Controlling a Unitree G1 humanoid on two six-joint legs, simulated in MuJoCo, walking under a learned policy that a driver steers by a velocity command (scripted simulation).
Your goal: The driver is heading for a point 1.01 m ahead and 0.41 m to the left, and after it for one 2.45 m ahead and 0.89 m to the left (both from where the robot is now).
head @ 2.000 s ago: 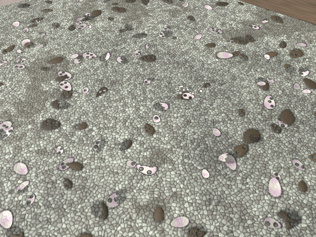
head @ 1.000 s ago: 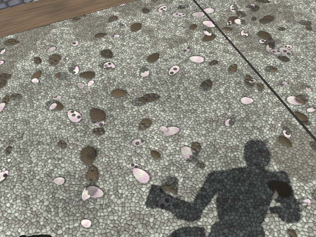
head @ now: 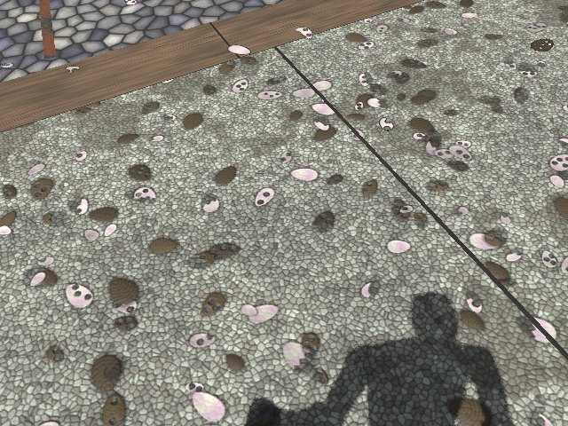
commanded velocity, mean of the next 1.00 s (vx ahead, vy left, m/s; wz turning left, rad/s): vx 0.94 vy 0.00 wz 0.75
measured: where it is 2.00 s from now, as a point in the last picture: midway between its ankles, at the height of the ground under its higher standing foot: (111, 239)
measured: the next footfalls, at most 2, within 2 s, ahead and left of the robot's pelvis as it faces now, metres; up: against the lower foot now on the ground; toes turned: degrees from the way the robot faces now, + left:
left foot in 0.44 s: +0.46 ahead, +0.10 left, +0.00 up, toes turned +19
right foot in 0.86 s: +0.90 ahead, +0.09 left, +0.00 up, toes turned +49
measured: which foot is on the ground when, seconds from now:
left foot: up 0.00-0.42, down 0.44-0.86, up 0.88-1.00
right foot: down 0.00-0.42, up 0.44-0.84, down 0.86-1.00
